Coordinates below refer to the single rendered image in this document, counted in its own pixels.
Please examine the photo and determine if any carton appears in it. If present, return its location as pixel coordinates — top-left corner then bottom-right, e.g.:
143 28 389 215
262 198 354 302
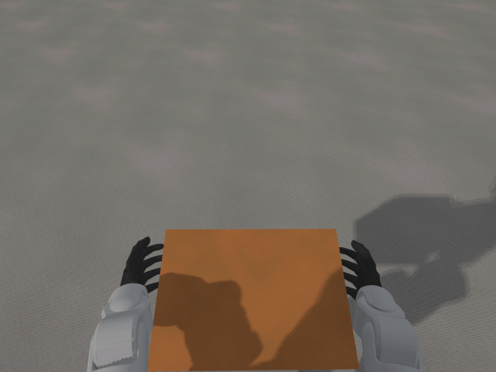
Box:
148 229 359 371

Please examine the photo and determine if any right robot hand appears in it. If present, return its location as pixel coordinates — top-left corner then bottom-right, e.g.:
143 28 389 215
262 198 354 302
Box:
339 240 382 301

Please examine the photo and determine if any robot left forearm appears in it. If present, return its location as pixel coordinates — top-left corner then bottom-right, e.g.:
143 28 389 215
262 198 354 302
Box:
87 283 153 372

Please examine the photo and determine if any left robot hand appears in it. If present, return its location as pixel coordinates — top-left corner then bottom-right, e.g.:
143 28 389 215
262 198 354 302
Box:
120 237 164 294

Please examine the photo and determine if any robot right forearm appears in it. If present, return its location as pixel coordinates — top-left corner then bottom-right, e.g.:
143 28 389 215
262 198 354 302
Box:
353 285 425 372

